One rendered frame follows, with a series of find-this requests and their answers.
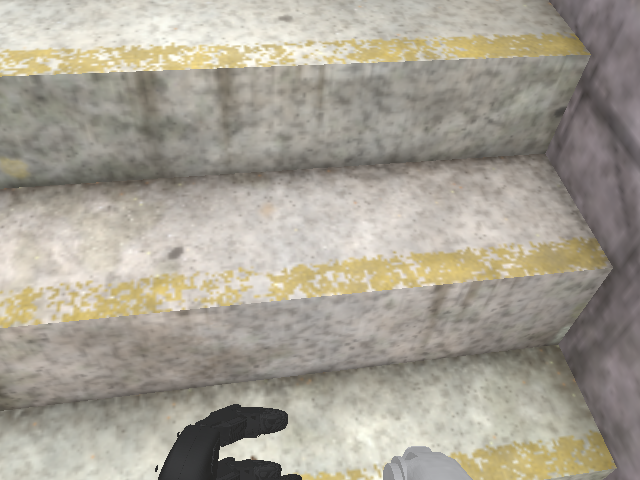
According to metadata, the robot right thigh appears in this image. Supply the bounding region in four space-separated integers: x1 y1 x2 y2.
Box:
383 452 473 480

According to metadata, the robot right shin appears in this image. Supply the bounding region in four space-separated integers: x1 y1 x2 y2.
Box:
402 446 432 460

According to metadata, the robot left hand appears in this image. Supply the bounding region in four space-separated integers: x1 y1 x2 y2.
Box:
155 404 302 480

